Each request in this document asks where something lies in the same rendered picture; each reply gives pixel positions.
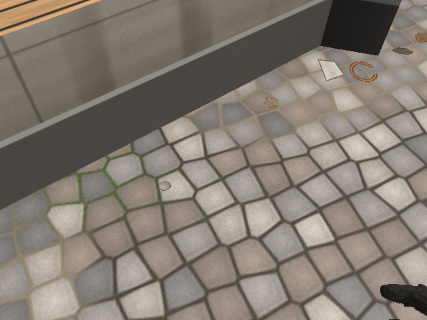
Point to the right robot hand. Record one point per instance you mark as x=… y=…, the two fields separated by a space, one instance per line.
x=409 y=295

